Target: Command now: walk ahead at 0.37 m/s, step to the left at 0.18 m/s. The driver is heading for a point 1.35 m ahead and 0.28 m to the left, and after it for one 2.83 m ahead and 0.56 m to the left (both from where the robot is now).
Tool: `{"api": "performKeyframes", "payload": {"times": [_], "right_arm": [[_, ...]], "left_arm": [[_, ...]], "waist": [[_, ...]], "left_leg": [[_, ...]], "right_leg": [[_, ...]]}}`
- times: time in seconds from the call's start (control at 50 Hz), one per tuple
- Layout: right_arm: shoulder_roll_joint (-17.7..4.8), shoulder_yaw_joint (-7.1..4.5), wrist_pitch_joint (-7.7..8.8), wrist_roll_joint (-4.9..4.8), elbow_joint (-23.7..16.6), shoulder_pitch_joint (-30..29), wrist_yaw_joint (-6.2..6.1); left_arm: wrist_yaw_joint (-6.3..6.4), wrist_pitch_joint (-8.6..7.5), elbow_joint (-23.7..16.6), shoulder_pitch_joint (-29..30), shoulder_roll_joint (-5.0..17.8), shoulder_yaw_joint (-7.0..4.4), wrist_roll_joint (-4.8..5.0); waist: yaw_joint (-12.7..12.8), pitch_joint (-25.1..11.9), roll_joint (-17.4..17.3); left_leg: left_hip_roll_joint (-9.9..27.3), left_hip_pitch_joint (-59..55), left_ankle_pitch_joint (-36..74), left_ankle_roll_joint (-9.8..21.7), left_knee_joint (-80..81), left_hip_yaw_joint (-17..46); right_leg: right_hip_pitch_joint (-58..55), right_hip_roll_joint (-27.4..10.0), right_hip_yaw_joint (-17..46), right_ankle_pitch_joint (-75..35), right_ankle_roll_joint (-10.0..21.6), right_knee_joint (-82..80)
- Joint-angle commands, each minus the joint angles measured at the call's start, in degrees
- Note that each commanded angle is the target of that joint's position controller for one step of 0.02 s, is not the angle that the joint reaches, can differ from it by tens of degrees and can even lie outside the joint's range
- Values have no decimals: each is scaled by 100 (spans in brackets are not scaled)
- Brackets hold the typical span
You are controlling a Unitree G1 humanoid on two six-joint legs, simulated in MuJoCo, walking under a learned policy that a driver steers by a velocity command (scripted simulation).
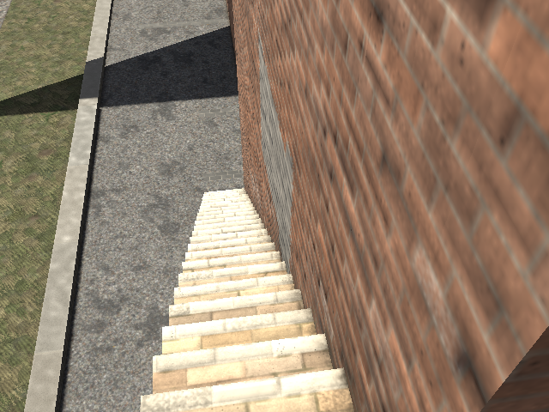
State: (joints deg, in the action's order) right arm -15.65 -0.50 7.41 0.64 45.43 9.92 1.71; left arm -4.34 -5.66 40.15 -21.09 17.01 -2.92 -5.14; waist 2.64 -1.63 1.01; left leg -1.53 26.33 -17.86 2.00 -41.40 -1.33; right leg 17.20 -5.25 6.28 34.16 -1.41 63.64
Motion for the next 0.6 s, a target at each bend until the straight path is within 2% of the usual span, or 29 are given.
{"api": "performKeyframes", "payload": {"times": [0.02, 0.04, 0.06, 0.08, 0.1, 0.12, 0.14, 0.16, 0.18, 0.22, 0.24, 0.26, 0.28, 0.3, 0.32, 0.34, 0.36, 0.38, 0.42, 0.44, 0.46, 0.48, 0.5, 0.52, 0.54, 0.56, 0.58, 0.6], "right_arm": [[-1413, -522, -332, -72, 119, 1325, -97], [-950, -375, -577, -55, 63, 1003, -111], [-617, -279, -738, 18, -60, 688, -105], [-450, -217, -835, 71, -78, 584, -92], [-391, -199, -859, 92, -87, 524, -86], [-375, -180, -850, 88, -54, 433, -51], [-445, -207, -856, 99, -38, 467, -28], [-540, -234, -876, 66, -43, 581, -18], [-634, -232, -918, 66, -139, 506, -1], [-681, -228, -1043, -14, -240, 302, 42], [-561, -175, -1081, 22, -244, 347, 30], [-398, -123, -1076, 81, -235, 511, 52], [-585, -207, -1109, 78, -433, 672, 65], [-850, -286, -1177, 230, -443, 456, 48], [-874, -311, -1200, 256, -495, 345, 47], [-808, -307, -1200, 266, -437, 400, 46], [-710, -300, -1252, 293, -356, 523, 46], [-471, -208, -1268, 316, -287, 569, 99], [-392, -201, -1288, 284, -231, 616, 243], [-340, -199, -1275, 242, -264, 512, 300], [-392, -281, -1229, 350, -277, 499, 207], [-375, -306, -1207, 426, -224, 519, 126], [-404, -330, -1195, 321, -120, 674, 98], [-556, -420, -1156, 160, -474, 16, 98], [-621, -485, -1129, 172, -791, -705, 92], [-668, -527, -1064, 191, -986, -1037, 66], [-774, -610, -1042, 144, -871, -513, 56], [-738, -631, -1044, 182, -873, -418, 62]], "left_arm": [[448, -104, -533, 491, 351, -113, 641], [594, 91, -484, 366, 352, -70, 491], [639, 296, -401, 215, 418, -73, 408], [662, 437, -392, 223, 359, -57, 404], [687, 510, -425, 304, 252, -21, 422], [718, 518, -484, 674, 105, 101, 442], [720, 495, -465, 796, -18, 171, 468], [702, 486, -409, 818, -70, 200, 476], [692, 480, -289, 644, -31, 203, 442], [674, 467, 47, 194, 72, 187, 333], [701, 497, 205, -191, 240, 115, 241], [747, 486, 243, -541, 661, 10, 178], [824, 491, 259, -658, 1229, -157, 246], [818, 426, 397, -524, 1075, -162, 327], [751, 371, 461, -309, 938, -125, 460], [708, 310, 498, -132, 845, -125, 493], [696, 243, 548, -8, 824, -140, 530], [727, 194, 685, 34, 791, -171, 566], [685, 165, 836, 51, 650, -170, 570], [669, 132, 856, 55, 647, -193, 507], [747, 111, 1012, -209, 682, -256, 482], [811, 99, 1145, -487, 699, -257, 572], [780, 109, 1124, -513, 961, -302, 523], [793, 82, 871, -553, 1011, -223, 465], [889, 30, 958, -768, 1059, -249, 517], [960, -9, 1011, -1056, 1115, -259, 502], [990, 20, 1095, -986, 1134, -232, 493], [1013, -4, 1093, -1048, 1143, -240, 502]], "waist": [[-706, -547, -422], [-331, -168, 45], [-193, -49, -323], [-167, -28, -588], [-73, 105, -683], [2, 235, -625], [-44, 160, -684], [-116, -47, -645], [-54, -265, -610], [217, -418, -195], [402, -375, 68], [559, -239, 1068], [383, 209, 1527], [291, 691, 966], [79, 1008, 562], [-89, 921, 430], [-224, 841, 481], [-300, 602, 551], [-426, 443, 283], [-376, 381, 199], [-359, 459, 101], [-299, 317, 93], [-360, 212, 410], [-139, 406, 534], [99, 758, 870], [327, 823, 844], [248, 679, 1174], [209, 725, 1165]], "left_leg": [[2155, -2695, 3009, 1628, 2069, 3257], [1792, -1864, 3189, 1375, 2063, 2553], [1488, -1314, 2932, 1208, 2129, 2023], [1341, -929, 2662, 1228, 2316, 1749], [1172, -420, 2660, 1274, 2466, 1385], [1003, -143, 2325, 1282, 2634, 1134], [847, -119, 1992, 1255, 2629, 972], [852, -170, 1684, 1267, 2609, 1053], [919, -318, 1329, 1266, 2466, 1186], [850, 246, -74, 1036, 1989, 1232], [549, 896, -638, 744, 1436, 1073], [-17, 1194, -1270, 467, -86, 556], [-441, 1911, -1720, 380, -1175, 453], [-171, 2140, -1483, 402, -1526, 863], [-22, 2155, -914, 329, -1537, 1042], [58, 1946, -552, 239, -1453, 1141], [141, 1612, -246, 140, -1380, 1144], [73, 1257, 48, 46, -1770, 1063], [116, 1078, 617, -129, -1852, 1123], [8, 852, 1075, -219, -1908, 857], [5, 987, 1611, -177, -2142, 1085], [25, 1060, 1686, -169, -2171, 1067], [38, 971, 1686, -182, -2226, 899], [6, 1360, 2285, -271, -1863, 898], [176, 2178, 2562, -345, -1532, 1321], [170, 2535, 2593, -399, -1210, 1590], [204, 2279, 2472, -413, -1110, 1645], [210, 2208, 2621, -398, -1156, 1646]], "right_leg": [[2839, 159, -298, -606, 545, 2130], [2313, -81, -253, -859, 504, 1407], [1832, -98, -284, -842, 470, 898], [1465, -73, -408, -799, 441, 603], [1095, -88, -526, -967, 427, 13], [888, -128, -682, -1185, 471, -868], [504, -78, -775, -1376, 462, -1549], [128, 49, -818, -1724, 421, -1814], [-163, 130, -864, -1828, 434, -1966], [-1347, 272, -1058, -2342, 542, -2642], [-2080, 151, -762, -1831, 654, -2902], [-2177, -1130, 995, -102, 919, -4379], [-1772, -2144, 2989, 1579, 1616, -5398], [-1209, -2277, 3375, 1977, 1894, -5565], [-946, -2060, 2938, 1425, 1812, -5566], [-881, -1827, 2421, 800, 1653, -5557], [-770, -1615, 1837, 94, 1503, -5593], [-659, -1467, 1417, -530, 1455, -5586], [-572, -1158, 689, -1394, 1371, -5474], [-451, -994, 218, -1870, 1359, -5365], [-633, -1127, 153, -2716, 1412, -4829], [-803, -1141, 45, -3144, 1401, -4575], [-832, -1133, -44, -3498, 1443, -4365], [-900, -877, -133, -2180, 1322, -4387], [-1381, -1004, 185, -1414, 1124, -4232], [-1655, -1118, 450, -1100, 1128, -4150], [-1672, -993, 583, -1033, 1154, -3951], [-1465, -1135, 644, -1062, 1206, -3692]]}}
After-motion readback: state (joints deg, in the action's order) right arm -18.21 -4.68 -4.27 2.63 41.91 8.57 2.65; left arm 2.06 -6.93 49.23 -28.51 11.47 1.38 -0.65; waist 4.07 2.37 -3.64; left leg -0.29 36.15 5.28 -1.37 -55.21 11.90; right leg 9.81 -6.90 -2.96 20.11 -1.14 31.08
